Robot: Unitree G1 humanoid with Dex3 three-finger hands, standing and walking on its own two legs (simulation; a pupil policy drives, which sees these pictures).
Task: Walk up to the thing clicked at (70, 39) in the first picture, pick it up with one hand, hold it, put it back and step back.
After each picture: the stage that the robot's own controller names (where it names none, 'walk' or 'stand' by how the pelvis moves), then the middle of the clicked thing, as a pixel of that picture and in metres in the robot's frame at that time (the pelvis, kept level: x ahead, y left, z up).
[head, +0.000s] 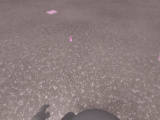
stand; (70, 38) +1.74 +0.55 -0.72
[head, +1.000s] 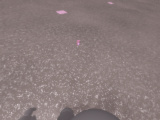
walk; (78, 42) +1.67 +0.25 -0.70
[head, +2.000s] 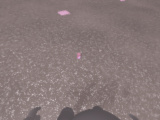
walk; (78, 55) +1.12 +0.19 -0.71
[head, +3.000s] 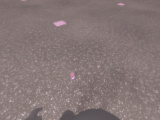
walk; (72, 76) +0.71 +0.26 -0.71
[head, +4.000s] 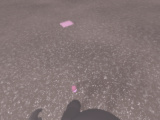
walk; (74, 89) +0.45 +0.25 -0.71
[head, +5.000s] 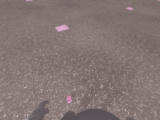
stand; (69, 99) +0.35 +0.22 -0.72
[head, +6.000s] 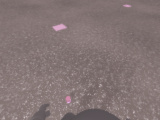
stand; (68, 99) +0.33 +0.23 -0.73
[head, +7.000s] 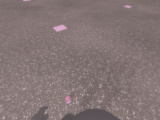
stand; (68, 99) +0.33 +0.24 -0.73
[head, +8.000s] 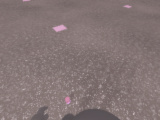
stand; (67, 100) +0.32 +0.25 -0.73
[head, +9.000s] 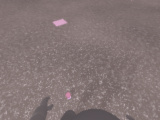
go down; (68, 95) +0.34 +0.24 -0.72
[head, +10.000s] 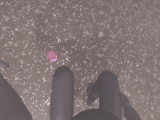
go down; (52, 56) +0.41 +0.28 -0.29
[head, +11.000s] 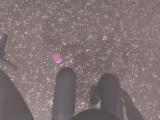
close in; (57, 58) +0.40 +0.28 -0.30
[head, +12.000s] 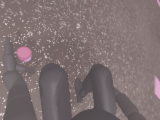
close in; (24, 55) +0.39 +0.31 -0.22
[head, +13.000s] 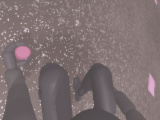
close; (22, 54) +0.37 +0.31 -0.22
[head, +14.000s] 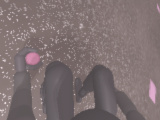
lift; (32, 59) +0.34 +0.28 -0.21
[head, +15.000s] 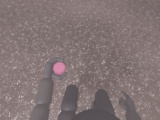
lift; (60, 70) +0.32 +0.20 +0.00
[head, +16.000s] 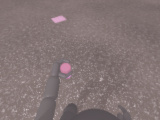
hold; (66, 71) +0.33 +0.17 +0.02
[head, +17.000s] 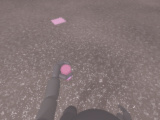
hold; (66, 72) +0.33 +0.17 +0.00
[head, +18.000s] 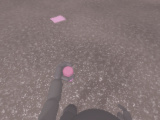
crouch; (68, 74) +0.32 +0.16 -0.01
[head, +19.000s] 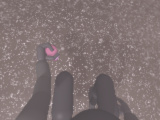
crouch; (52, 53) +0.43 +0.24 -0.10
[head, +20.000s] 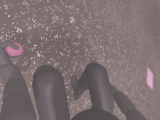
lower; (16, 52) +0.40 +0.31 -0.22
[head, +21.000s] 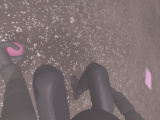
lower; (16, 52) +0.40 +0.31 -0.22
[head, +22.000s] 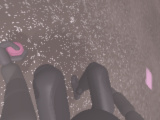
lower; (17, 52) +0.40 +0.31 -0.22
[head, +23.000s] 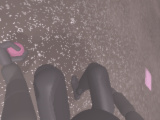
lower; (17, 52) +0.39 +0.31 -0.22
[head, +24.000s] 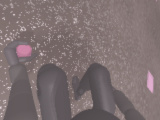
open; (24, 52) +0.39 +0.29 -0.22
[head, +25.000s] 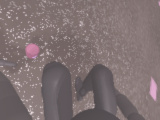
stand; (32, 51) +0.38 +0.29 -0.23
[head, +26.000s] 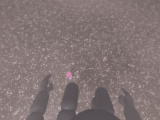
walk; (69, 75) +0.39 +0.21 -0.51
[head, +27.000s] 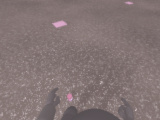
stand; (69, 97) +0.35 +0.20 -0.66
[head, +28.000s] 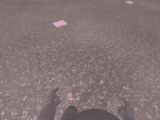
stand; (70, 96) +0.35 +0.21 -0.67
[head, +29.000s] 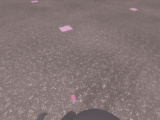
stand; (73, 98) +0.37 +0.18 -0.72
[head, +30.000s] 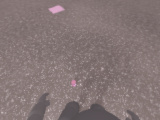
walk; (73, 83) +0.42 +0.16 -0.70
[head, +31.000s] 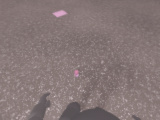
walk; (76, 73) +0.64 +0.19 -0.70
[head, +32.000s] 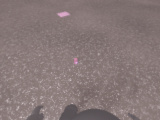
stand; (75, 61) +0.96 +0.27 -0.70
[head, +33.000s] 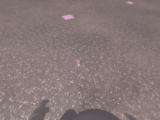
stand; (78, 63) +0.96 +0.20 -0.72
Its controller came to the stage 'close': yes
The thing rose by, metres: 0.72
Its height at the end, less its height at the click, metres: +0.00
